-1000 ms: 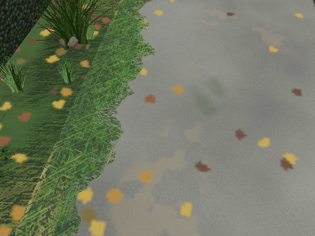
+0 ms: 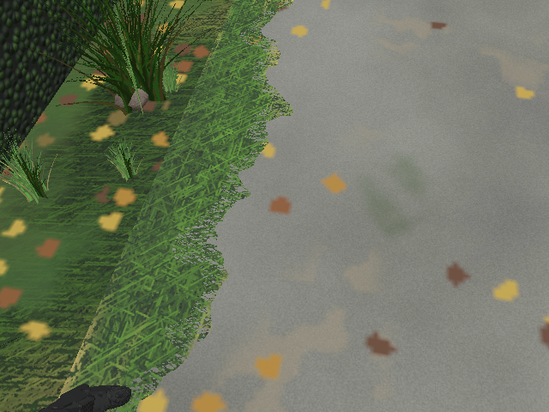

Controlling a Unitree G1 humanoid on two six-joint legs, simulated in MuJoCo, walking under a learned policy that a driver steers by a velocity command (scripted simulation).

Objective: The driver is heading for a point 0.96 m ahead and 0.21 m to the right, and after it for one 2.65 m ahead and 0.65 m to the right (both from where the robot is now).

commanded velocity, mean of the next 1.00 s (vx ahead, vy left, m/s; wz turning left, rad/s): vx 0.04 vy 0.00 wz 0.00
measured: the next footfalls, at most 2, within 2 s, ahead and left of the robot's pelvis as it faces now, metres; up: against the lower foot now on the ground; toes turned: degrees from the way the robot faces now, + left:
left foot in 0.30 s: +0.13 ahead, +0.14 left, +0.00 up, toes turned +0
left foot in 1.60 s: +0.21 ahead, +0.16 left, +0.00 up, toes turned -1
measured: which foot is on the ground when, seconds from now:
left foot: up 0.00-0.28, down 0.30-1.00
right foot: down 0.00-1.00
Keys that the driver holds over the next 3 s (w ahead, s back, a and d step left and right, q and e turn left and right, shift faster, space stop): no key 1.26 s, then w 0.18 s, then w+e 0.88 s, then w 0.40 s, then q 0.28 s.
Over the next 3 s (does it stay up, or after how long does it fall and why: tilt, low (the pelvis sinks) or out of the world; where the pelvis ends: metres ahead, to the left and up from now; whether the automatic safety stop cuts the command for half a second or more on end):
stays up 0.83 -0.18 0.02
